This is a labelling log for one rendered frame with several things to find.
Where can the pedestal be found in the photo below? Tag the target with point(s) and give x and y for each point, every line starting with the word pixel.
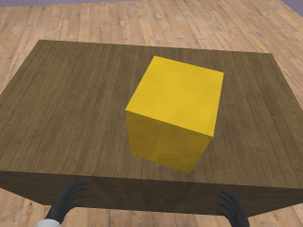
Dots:
pixel 63 118

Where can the carton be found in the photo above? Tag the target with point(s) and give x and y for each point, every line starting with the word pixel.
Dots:
pixel 172 114

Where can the left robot hand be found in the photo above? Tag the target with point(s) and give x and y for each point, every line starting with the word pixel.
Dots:
pixel 62 204

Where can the right robot hand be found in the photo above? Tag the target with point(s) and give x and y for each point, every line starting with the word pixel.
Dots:
pixel 237 216

